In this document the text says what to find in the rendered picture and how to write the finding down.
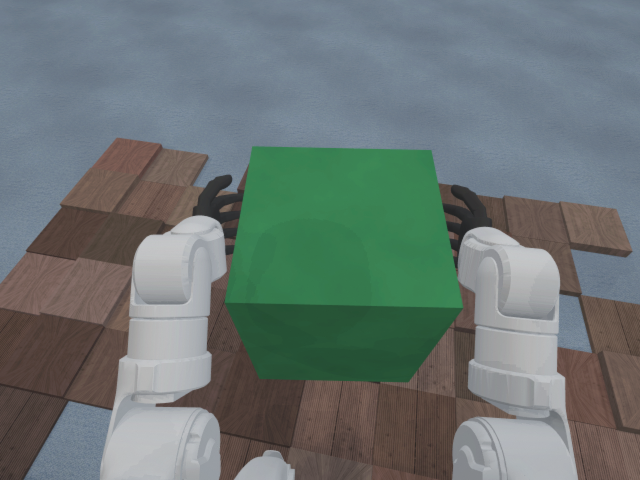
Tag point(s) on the robot left shin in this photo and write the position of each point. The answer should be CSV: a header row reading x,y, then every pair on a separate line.
x,y
273,453

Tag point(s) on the robot right forearm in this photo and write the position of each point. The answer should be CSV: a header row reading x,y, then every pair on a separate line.
x,y
517,313

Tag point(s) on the left robot hand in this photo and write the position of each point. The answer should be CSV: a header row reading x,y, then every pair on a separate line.
x,y
209,205

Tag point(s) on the left robot upper arm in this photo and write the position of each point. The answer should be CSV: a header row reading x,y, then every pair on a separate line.
x,y
164,443

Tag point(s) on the right robot hand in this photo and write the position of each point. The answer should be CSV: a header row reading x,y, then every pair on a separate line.
x,y
476,217

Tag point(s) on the robot left forearm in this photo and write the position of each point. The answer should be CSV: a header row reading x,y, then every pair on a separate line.
x,y
170,297

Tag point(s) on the right robot upper arm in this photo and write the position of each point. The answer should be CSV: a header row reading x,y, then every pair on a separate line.
x,y
486,448

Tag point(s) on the carton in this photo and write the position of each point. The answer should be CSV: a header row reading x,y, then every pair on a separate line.
x,y
342,267

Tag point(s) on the left robot thigh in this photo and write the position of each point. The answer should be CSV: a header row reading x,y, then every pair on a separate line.
x,y
266,468

